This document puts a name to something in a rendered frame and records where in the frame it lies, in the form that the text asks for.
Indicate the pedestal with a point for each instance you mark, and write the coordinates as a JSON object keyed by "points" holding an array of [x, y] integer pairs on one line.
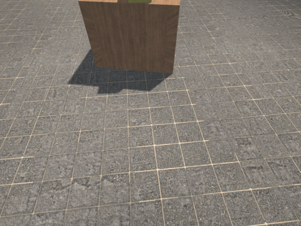
{"points": [[137, 36]]}

